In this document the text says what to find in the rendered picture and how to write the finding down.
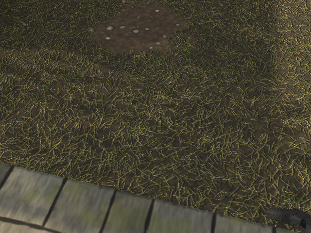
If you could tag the right robot hand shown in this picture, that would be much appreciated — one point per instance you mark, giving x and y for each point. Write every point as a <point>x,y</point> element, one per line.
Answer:
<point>294,217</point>

